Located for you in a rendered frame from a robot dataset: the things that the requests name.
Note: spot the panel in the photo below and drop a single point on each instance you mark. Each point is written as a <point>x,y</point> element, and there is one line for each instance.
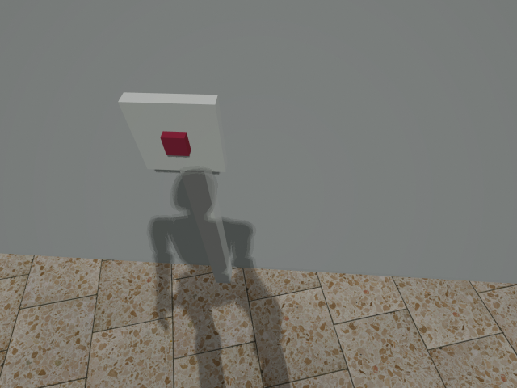
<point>148,115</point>

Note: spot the button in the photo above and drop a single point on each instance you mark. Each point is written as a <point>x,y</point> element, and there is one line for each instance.
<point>176,143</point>

